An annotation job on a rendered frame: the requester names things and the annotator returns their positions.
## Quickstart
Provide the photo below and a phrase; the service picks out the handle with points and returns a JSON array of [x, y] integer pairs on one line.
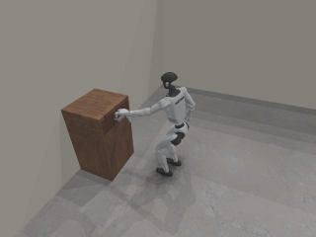
[[120, 118]]

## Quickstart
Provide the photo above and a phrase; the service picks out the robot right forearm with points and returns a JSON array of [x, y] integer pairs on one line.
[[189, 113]]

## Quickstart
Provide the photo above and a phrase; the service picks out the robot left forearm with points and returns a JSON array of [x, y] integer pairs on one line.
[[137, 113]]

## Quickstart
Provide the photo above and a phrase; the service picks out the humanoid robot torso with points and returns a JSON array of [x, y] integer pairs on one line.
[[176, 112]]

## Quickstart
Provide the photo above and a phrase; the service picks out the cabinet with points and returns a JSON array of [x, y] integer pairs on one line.
[[99, 154]]

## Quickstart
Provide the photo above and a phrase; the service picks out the robot left hand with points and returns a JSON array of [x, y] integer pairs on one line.
[[122, 112]]

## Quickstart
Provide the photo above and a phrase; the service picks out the drawer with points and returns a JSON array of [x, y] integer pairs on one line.
[[110, 121]]

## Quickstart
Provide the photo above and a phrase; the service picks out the robot right upper arm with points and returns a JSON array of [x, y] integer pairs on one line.
[[191, 104]]

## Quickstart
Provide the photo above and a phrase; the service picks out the robot left upper arm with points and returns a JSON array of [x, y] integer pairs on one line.
[[161, 105]]

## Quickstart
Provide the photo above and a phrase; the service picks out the robot right hand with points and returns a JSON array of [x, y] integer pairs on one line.
[[187, 120]]

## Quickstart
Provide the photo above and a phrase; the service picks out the robot right foot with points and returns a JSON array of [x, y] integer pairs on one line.
[[171, 161]]

